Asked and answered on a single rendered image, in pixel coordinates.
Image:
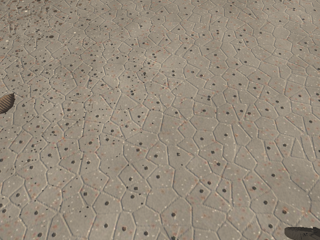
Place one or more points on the right robot hand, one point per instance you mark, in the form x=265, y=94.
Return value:
x=302, y=233

